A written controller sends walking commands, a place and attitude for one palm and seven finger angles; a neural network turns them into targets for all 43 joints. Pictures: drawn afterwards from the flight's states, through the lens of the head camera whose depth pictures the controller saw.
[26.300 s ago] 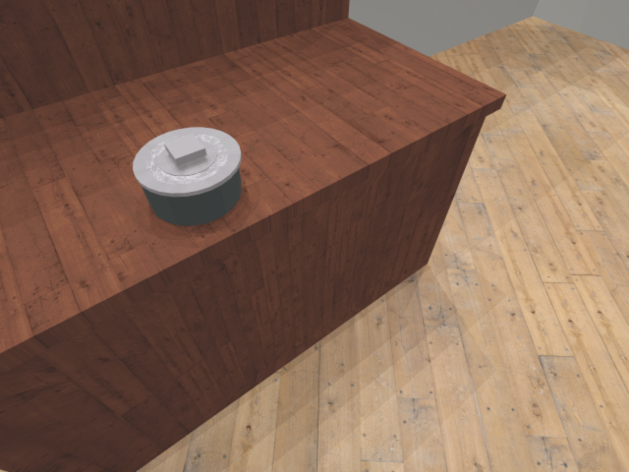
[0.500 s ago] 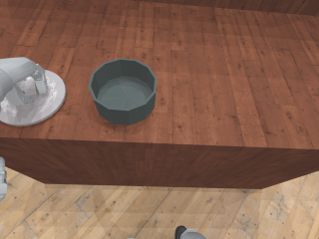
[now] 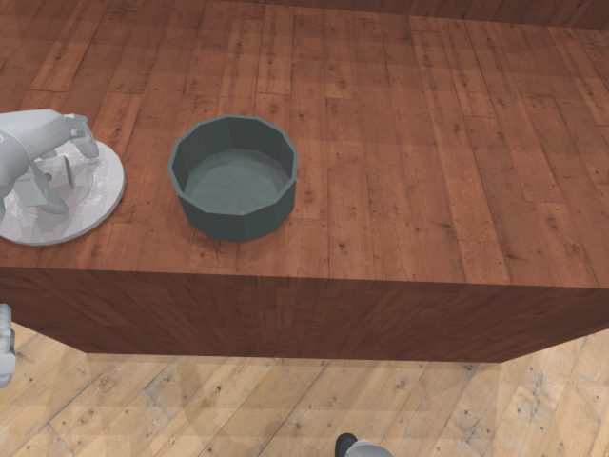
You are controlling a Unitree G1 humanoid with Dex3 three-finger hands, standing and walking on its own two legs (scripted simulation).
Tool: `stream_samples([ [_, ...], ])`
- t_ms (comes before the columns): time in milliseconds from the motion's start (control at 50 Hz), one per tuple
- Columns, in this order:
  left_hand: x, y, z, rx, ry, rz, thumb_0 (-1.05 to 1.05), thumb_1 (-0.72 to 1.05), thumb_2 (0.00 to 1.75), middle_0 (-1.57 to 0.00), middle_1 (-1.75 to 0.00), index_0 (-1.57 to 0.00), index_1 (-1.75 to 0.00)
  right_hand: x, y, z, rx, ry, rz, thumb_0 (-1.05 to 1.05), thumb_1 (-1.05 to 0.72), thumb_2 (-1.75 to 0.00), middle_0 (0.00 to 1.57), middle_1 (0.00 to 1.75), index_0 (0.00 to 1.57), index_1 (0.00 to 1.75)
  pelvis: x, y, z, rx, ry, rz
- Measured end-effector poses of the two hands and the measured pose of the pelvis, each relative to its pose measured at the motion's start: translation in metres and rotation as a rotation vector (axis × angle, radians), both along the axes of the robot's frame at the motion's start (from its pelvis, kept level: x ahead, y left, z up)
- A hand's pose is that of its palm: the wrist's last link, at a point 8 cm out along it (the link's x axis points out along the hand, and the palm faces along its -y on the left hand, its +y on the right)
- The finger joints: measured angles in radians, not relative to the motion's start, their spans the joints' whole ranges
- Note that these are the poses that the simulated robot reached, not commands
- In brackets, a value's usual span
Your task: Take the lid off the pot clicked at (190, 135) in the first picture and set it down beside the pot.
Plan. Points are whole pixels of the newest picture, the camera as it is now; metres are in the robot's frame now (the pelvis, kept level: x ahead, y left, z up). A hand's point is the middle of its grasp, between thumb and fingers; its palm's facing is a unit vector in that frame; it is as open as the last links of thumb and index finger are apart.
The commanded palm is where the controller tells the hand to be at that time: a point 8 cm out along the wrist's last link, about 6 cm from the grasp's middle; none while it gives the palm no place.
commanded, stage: open the fingers wide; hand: left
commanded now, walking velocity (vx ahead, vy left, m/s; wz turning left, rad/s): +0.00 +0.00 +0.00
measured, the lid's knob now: (48, 177) +0.47 +0.34 +0.03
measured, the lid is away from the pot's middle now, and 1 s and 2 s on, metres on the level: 0.25 0.25 0.25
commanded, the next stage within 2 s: raise the empty hand in 0.18 s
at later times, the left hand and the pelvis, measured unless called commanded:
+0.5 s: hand (39, 163) +0.45 +0.32 +0.09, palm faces -0.42 -0.11 -0.90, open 11.0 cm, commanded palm +0.46 +0.32 +0.15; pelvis +0.00 +0.00 +0.00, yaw +0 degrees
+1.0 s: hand (11, 133) +0.45 +0.32 +0.14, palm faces -0.39 -0.09 -0.92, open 11.0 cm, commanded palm +0.47 +0.32 +0.20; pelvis +0.00 -0.01 +0.01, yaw +1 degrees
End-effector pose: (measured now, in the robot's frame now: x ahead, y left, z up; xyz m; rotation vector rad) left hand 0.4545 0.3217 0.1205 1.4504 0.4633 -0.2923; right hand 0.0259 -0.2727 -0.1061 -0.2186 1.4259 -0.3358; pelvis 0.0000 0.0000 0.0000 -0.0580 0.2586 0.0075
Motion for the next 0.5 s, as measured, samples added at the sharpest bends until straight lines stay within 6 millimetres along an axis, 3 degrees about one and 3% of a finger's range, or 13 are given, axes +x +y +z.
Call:
stream_samples([
  [340, -0.001, -0.003, 0.0, 0.024, 0.017, 0.007, 0.0, 0.05, 0.55, -0.33, -0.92, -0.33, -0.92, 0.004, -0.003, -0.001, 0.007, -0.004, 0.004, 0.0, -0.9, -0.9, 0.21, 0.3, 0.21, 0.3, 0.0, -0.003, 0.001, 0.004, 0.0, 0.0],
  [500, 0.001, -0.002, 0.023, 0.013, -0.045, 0.021, 0.0, 0.04, 0.56, -0.33, -0.92, -0.33, -0.92, 0.007, -0.004, 0.001, 0.013, -0.026, 0.004, 0.0, -0.9, -0.9, 0.21, 0.3, 0.2, 0.3, 0.001, -0.005, 0.003, 0.005, -0.015, 0.003],
])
